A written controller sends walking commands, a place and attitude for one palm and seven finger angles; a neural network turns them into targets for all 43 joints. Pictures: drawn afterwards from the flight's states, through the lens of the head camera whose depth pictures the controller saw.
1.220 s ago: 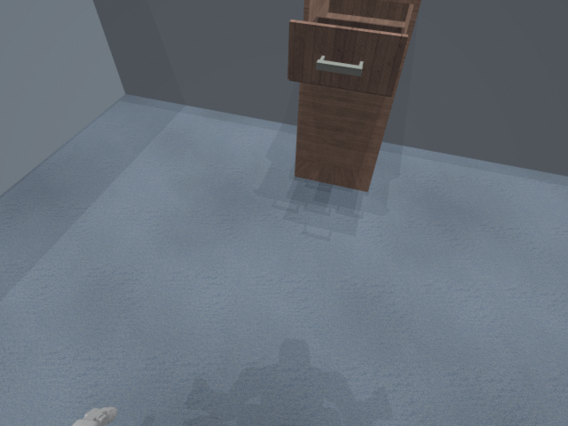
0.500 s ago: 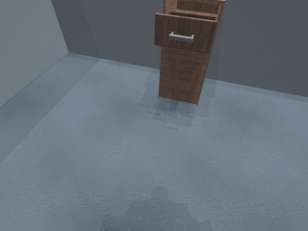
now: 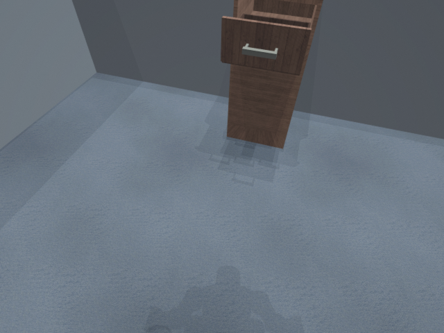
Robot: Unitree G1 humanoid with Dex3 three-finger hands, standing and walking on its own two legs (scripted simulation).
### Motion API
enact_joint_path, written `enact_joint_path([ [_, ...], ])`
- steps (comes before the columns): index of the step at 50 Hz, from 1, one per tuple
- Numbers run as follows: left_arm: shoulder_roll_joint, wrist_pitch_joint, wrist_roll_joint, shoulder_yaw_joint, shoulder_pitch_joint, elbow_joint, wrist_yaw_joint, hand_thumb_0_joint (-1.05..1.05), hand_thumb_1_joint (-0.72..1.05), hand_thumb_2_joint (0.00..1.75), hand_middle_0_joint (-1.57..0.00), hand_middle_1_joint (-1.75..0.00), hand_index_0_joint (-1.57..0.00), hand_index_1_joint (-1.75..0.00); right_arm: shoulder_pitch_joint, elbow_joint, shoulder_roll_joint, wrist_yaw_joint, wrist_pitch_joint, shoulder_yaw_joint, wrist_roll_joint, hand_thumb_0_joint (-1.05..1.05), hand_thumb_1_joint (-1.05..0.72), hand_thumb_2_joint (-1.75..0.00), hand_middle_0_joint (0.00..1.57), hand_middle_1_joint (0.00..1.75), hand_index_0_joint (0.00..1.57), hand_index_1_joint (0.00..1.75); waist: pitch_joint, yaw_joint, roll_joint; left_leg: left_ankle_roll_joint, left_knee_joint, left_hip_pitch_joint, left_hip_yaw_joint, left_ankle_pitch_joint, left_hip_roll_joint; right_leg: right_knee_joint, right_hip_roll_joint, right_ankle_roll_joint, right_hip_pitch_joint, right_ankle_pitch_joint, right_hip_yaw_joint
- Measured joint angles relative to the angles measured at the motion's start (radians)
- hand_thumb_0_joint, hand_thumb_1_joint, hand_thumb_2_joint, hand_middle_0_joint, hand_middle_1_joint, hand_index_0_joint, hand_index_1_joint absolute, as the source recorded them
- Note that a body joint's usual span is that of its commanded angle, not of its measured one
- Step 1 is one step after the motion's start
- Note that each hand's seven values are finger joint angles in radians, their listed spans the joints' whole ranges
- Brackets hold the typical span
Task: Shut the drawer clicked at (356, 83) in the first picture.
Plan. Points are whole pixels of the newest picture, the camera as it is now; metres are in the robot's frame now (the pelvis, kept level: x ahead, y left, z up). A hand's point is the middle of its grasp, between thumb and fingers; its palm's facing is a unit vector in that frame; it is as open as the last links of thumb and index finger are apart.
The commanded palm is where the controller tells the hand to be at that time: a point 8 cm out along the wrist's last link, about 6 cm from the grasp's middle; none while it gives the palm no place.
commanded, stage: look at it before walking up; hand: left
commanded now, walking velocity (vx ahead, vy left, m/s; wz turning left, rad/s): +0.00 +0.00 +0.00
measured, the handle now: (260, 50) +1.12 -0.09 +0.00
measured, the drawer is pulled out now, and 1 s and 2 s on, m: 0.29 0.29 0.29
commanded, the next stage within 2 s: walk to a spot facing it in 0.22 s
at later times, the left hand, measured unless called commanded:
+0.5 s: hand out of the picture +0.07 +0.23 -0.17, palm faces -0.04 -0.96 -0.28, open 7.4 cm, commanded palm none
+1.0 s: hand out of the picture +0.10 +0.15 -0.17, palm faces -0.11 -0.98 -0.15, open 7.4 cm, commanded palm none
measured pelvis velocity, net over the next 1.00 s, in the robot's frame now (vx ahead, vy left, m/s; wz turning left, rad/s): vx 0.20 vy -0.02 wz -0.21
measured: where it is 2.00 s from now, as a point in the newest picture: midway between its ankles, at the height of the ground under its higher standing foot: (256, 271)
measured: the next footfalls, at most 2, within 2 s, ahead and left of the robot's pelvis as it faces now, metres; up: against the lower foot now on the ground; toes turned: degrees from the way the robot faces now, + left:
left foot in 1.06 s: +0.40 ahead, +0.06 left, +0.00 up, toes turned -7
right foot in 1.60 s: +0.52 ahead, -0.26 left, +0.00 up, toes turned -37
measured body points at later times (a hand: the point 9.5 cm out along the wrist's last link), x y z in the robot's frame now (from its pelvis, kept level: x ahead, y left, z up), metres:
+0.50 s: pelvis +0.03 +0.00 -0.01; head +0.01 +0.00 +0.44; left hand +0.07 +0.28 -0.15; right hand +0.08 -0.28 -0.15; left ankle +0.00 +0.13 -0.74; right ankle +0.00 -0.11 -0.74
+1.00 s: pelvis +0.20 -0.02 -0.01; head +0.23 -0.02 +0.43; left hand +0.11 +0.20 -0.16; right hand +0.28 -0.27 -0.15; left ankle +0.34 +0.07 -0.71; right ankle +0.02 -0.11 -0.74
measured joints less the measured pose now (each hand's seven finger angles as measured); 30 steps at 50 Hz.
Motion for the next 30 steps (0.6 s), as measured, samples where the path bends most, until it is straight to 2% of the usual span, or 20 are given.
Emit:
enact_joint_path([
  [19, -0.001, 0.000, -0.001, 0.002, 0.004, 0.007, 0.008, 0.00, 0.90, 0.90, -0.21, -0.30, -0.20, -0.30, -0.014, 0.000, 0.003, -0.006, -0.001, 0.002, -0.001, 0.00, -0.91, -0.90, 0.21, 0.30, 0.20, 0.30, -0.010, 0.007, 0.003, 0.000, -0.010, 0.021, 0.006, -0.009, 0.000, -0.007, -0.001, 0.002, 0.018, -0.009, 0.005],
  [27, -0.058, 0.026, 0.011, 0.016, 0.125, -0.014, -0.016, 0.00, 0.90, 0.90, -0.20, -0.30, -0.20, -0.30, 0.079, -0.026, 0.067, 0.002, 0.009, -0.007, -0.013, 0.00, -0.91, -0.90, 0.20, 0.30, 0.20, 0.30, -0.055, 0.019, 0.000, 0.004, 0.106, 0.004, 0.057, -0.124, 0.020, 0.150, 0.020, -0.017, -0.038, -0.150, 0.051],
  [30, -0.084, 0.024, 0.012, 0.025, 0.175, -0.020, -0.024, 0.00, 0.90, 0.90, -0.20, -0.30, -0.20, -0.30, 0.124, -0.034, 0.093, 0.003, -0.002, -0.016, -0.011, 0.00, -0.91, -0.90, 0.21, 0.30, 0.20, 0.30, -0.044, 0.022, -0.007, -0.007, 0.139, 0.015, 0.090, -0.169, 0.030, 0.233, 0.009, -0.023, -0.076, -0.189, 0.028],
])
